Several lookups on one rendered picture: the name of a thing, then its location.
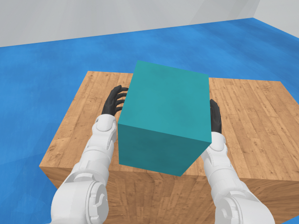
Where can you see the left robot forearm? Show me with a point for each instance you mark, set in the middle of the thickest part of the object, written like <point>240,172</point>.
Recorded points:
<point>97,155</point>

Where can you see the robot right hand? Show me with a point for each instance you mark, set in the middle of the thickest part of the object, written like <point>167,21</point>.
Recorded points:
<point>215,117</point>

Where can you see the left robot upper arm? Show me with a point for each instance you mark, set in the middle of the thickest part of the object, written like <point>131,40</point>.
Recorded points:
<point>80,203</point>

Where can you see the right robot forearm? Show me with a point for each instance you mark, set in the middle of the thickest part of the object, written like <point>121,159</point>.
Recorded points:
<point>220,173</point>

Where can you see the right robot upper arm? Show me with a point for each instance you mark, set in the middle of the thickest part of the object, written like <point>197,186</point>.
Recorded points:
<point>234,210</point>

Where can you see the robot left hand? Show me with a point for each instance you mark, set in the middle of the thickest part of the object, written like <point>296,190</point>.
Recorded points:
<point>110,106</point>

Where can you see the pedestal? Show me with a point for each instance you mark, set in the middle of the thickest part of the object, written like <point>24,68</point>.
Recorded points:
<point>259,120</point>

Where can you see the carton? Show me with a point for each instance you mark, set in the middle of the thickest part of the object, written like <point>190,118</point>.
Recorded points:
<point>165,122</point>

